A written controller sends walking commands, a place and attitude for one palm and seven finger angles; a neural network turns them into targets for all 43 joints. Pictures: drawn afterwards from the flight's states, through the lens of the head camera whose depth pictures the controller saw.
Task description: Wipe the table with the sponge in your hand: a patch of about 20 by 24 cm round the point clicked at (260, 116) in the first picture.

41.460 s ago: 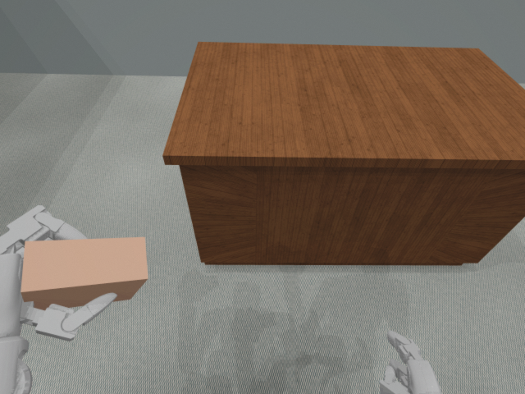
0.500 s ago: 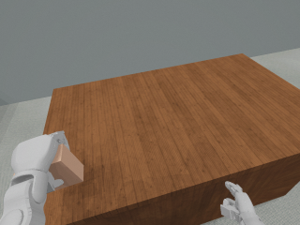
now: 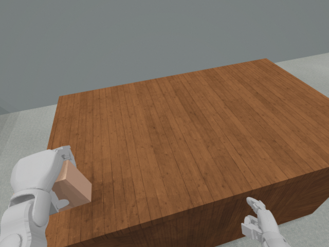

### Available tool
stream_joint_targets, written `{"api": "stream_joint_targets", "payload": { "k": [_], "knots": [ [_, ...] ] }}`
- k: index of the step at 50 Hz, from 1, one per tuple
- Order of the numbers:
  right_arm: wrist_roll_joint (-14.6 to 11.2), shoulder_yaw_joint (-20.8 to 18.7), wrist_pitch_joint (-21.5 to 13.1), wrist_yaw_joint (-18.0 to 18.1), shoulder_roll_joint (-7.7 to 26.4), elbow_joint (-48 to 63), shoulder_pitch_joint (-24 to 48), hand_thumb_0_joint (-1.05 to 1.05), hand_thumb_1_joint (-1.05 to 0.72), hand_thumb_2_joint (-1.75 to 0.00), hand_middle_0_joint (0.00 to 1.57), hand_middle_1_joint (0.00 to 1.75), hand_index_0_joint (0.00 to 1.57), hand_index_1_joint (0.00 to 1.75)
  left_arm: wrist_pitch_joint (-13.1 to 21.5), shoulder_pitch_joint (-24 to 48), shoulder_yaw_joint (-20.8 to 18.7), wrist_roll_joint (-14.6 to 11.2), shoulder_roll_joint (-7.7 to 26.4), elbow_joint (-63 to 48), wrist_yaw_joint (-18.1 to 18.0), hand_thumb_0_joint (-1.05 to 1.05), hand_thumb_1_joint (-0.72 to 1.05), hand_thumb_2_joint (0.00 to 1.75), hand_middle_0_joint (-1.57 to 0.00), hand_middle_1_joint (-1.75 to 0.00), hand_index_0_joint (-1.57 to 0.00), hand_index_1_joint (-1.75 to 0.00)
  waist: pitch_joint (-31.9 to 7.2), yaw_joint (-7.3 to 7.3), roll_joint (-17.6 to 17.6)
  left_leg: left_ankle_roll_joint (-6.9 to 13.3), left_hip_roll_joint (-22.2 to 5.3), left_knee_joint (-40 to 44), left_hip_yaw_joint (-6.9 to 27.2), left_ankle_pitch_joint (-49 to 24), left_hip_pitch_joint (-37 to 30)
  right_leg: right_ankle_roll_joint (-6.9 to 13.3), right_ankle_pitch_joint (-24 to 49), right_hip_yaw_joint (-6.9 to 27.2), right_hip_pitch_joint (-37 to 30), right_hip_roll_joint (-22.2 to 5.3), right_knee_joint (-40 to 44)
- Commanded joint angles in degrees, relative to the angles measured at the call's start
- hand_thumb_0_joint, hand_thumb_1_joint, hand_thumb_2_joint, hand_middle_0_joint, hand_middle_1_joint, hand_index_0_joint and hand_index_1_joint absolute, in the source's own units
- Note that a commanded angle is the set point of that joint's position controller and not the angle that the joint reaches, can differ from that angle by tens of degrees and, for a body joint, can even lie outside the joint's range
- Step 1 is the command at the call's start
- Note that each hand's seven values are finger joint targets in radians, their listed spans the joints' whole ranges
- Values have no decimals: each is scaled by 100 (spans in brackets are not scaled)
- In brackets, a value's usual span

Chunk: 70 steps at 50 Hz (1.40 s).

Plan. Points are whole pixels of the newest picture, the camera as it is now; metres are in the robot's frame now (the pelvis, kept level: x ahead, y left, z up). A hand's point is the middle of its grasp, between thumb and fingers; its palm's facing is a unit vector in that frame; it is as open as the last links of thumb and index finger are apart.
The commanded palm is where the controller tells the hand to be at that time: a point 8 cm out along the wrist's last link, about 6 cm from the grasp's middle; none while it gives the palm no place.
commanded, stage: bring the sponge back beside the body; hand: left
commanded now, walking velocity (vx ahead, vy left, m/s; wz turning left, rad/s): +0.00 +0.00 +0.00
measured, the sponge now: (61, 192) +0.19 +0.28 +0.07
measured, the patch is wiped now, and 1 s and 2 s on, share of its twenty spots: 1.00 1.00 1.00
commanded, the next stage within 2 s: step back with the hand held close in 0.04 s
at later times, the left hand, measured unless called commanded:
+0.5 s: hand (66, 165) +0.20 +0.24 +0.16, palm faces +0.30 -0.86 -0.42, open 9.5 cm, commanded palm +0.15 +0.29 +0.17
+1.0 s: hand (23, 195) +0.13 +0.28 +0.17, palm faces +0.46 -0.77 -0.45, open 9.5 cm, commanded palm +0.08 +0.30 +0.17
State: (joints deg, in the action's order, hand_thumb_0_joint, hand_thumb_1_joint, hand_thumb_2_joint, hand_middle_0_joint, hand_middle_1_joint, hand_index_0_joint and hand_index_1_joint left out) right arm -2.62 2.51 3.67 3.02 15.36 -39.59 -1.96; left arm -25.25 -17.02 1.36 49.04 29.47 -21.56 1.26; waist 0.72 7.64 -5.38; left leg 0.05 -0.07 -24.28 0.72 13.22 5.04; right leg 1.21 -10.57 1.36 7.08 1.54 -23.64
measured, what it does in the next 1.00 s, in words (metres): steps on the spot: right foot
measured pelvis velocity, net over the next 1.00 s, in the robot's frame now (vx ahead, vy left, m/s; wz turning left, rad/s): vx -0.06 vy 0.01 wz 0.04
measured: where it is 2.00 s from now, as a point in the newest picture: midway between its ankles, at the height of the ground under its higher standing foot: outside the picture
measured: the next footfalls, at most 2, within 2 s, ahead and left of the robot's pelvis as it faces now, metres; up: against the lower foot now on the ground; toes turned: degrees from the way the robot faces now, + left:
right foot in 0.98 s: -0.03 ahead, -0.11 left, +0.00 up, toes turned +4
left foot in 1.24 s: -0.07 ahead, +0.14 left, +0.00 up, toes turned +2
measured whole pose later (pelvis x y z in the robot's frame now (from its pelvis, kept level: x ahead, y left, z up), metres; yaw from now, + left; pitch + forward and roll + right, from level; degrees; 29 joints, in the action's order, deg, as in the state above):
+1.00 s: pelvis -0.06 +0.01 -0.03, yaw +2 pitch +2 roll -2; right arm 0.0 1.0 -3.6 4.6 12.0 -30.8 -12.9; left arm 8.3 -28.8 -23.9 -0.8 25.4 -33.9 -7.8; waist -3.2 0.4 0.6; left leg 0.9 0.1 -40.4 3.1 13.8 28.5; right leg -1.0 -19.1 0.6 21.8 2.6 -42.1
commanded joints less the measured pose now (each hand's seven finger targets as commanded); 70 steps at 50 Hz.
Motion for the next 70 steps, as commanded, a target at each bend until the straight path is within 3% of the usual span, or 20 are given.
{"api": "stream_joint_targets", "payload": {
  "k": [1, 8, 9, 10, 11, 12, 14, 18, 28, 36, 42, 45, 51, 54, 56, 59, 61, 63, 65, 70],
  "knots": [
    [8, -171, -455, -26, 497, 1305, 1646, 0, -90, -90, 20, 30, 20, 30, 76, 962, -902, 215, 1212, -1250, -304, 0, 10, 130, -120, -160, -120, -160, -747, 74, 219, 241, 82, 416, 485, -717, 207, 298, -26, 662, -270, -35, 515],
    [-2, -139, -458, 5, 527, 1230, 1576, 0, -90, -90, 20, 30, 20, 30, -36, 1068, -750, 289, 979, -428, -380, 0, 10, 130, -120, -160, -120, -160, -438, -10, 313, 242, 94, 375, 388, -565, 341, 325, -177, 571, -48, 31, 561],
    [-58, -222, -447, 71, 281, 2477, 519, 0, -90, -90, 20, 30, 20, 30, 1372, 1982, -1954, -4825, 175, -1991, -513, 0, 10, 130, -120, -160, -120, -160, 391, -672, 1284, 341, -20, -195, 333, 524, 388, 187, 71, 1109, 1350, -174, 951],
    [129, -62, -491, 91, 343, 1912, 80, 0, -90, -90, 20, 30, 20, 30, 1851, 723, -2276, -4856, 742, -694, -587, 0, 10, 130, -120, -160, -120, -160, -91, -578, 1945, 350, 20, -410, 332, 594, 314, 199, -145, 840, 1284, -331, 889],
    [74, -82, -485, 52, 235, 1937, 291, 0, -90, -90, 20, 30, 20, 30, 2011, 550, -1874, -4892, 333, -649, -562, 0, 10, 130, -120, -160, -120, -160, -104, -594, 1769, 310, 81, -484, 252, 574, 287, 254, -87, 915, 1446, -477, 801],
    [64, -149, -457, 118, 288, 1921, -84, 0, -90, -90, 20, 30, 20, 30, 2267, 618, -2403, -5083, 575, -1274, -665, 0, 10, 130, -120, -160, -120, -160, -308, -623, 1743, 266, -3, -605, 311, 516, 219, 235, -169, 1013, 1441, -710, 800],
    [122, -162, -513, 191, 339, 1876, -79, 0, -90, -90, 20, 30, 20, 30, 2656, 503, -2383, -5243, 509, -2148, -769, 0, 10, 130, -120, -160, -120, -160, -919, -660, 749, 244, -175, -664, 346, 126, 189, 247, 491, 954, 1200, -1006, 399],
    [197, -266, -596, 222, 475, 1936, -97, 0, -90, -90, 20, 30, 20, 30, 3095, -676, -2822, -5340, 564, -3154, -982, 0, 10, 130, -120, -160, -120, -160, -1512, -543, -884, 320, -602, -342, 805, -1314, 783, 86, 1425, 422, 449, -699, -701],
    [167, -453, -655, 235, 533, 1736, -384, 0, -90, -90, 20, 30, 20, 30, 3209, -1052, -2728, -5383, 89, -1936, -951, 0, 10, 130, -120, -160, -120, -160, -1026, -717, 84, 326, -954, -240, 1057, -1246, 1355, -110, 11, 139, 1110, -377, -985],
    [173, -409, -796, 275, 479, 1715, -342, 0, -90, -90, 20, 30, 20, 30, 3360, -289, -2507, -5261, 250, -2333, -1032, 0, 10, 130, -120, -160, -120, -160, -579, -842, 1135, 188, -263, -1457, 632, 1445, 1708, 384, -762, 1431, 2052, -1383, 326],
    [225, -463, -887, 283, 626, 1875, -242, 0, -90, -90, 20, 30, 20, 30, 3627, -717, -3231, -5151, 731, -3031, -1176, 0, 10, 130, -120, -160, -120, -160, -915, -747, -470, 423, -766, 84, 1366, 1985, 2492, 15, -667, 410, 1144, -501, -1033],
    [272, -530, -989, 238, 638, 1861, -290, 0, -90, -90, 20, 30, 20, 30, 3713, -811, -3160, -4993, 290, -2616, -1117, 0, 10, 130, -120, -160, -120, -160, -962, -712, -1161, 767, -1423, 1127, 1878, 3307, 4052, -301, -746, -55, -283, 151, -2752],
    [266, -424, -1164, 201, 514, 1531, -472, 0, -90, -90, 20, 30, 20, 30, 3692, -425, -2511, -5120, -190, -1873, -943, 0, 10, 130, -120, -160, -120, -160, -335, -791, 44, 430, -1010, -338, 1249, 814, 2034, -98, -301, 213, 1499, -119, -373],
    [145, -501, -1043, 224, 366, 1430, -436, 0, -90, -90, 20, 30, 20, 30, 3695, 328, -2037, -5091, -222, -2005, -935, 0, 10, 130, -120, -160, -120, -160, -1197, -868, 1127, -19, -461, -2007, 310, -705, 1428, 385, 3067, 1364, 1099, -1357, -101],
    [90, -580, -994, 226, 347, 1562, -320, 0, -90, -90, 20, 30, 20, 30, 3735, 304, -2276, -5145, 93, -2378, -955, 0, 10, 130, -120, -160, -120, -160, -1268, -839, 1697, -111, -140, -2987, 240, 616, 1339, 730, 2633, 1589, 1446, -1975, 219],
    [174, -424, -895, 199, 227, 1704, -103, 0, -90, -90, 20, 30, 20, 30, 3782, -370, -2795, -5160, 497, -2819, -1006, 0, 10, 130, -120, -160, -120, -160, -831, -778, 969, -42, -251, -2505, 337, 922, 1779, 694, 2795, 1266, 1389, -1927, -48],
    [181, -425, -779, 205, 283, 1669, -112, 0, -90, -90, 20, 30, 20, 30, 3766, -843, -3026, -5196, 552, -2859, -1041, 0, 10, 130, -120, -160, -120, -160, -906, -808, 507, 30, -400, -1031, 382, -454, 1691, 359, 2904, 789, 1136, -1472, -766],
    [206, -545, -757, 196, 388, 1713, -162, 0, -90, -90, 20, 30, 20, 30, 3770, -1150, -3192, -5219, 504, -3006, -1077, 0, 10, 130, -120, -160, -120, -160, -1395, -738, -660, 482, -1511, -171, 1471, -3793, 618, -198, 647, 100, 1680, -361, -1988],
    [285, -620, -881, 85, 334, 1557, -419, 0, -90, -90, 20, 30, 20, 30, 3768, -1238, -3240, -5191, 476, -2887, -1079, 0, 10, 130, -120, -160, -120, -160, -1781, -695, -821, 812, -1999, -400, 1579, -5655, -527, -210, -1776, 229, 2739, -39, -2742],
    [209, -625, -1109, -45, 430, 1418, -567, 0, -90, -90, 20, 30, 20, 30, 3488, -1033, -2667, -5194, -102, -3005, -1074, 0, 10, 130, -120, -160, -120, -160, -1552, -796, -717, 511, -1725, -307, 740, -4839, -400, -276, -1166, 74, 2390, -122, -2293]
  ]
}}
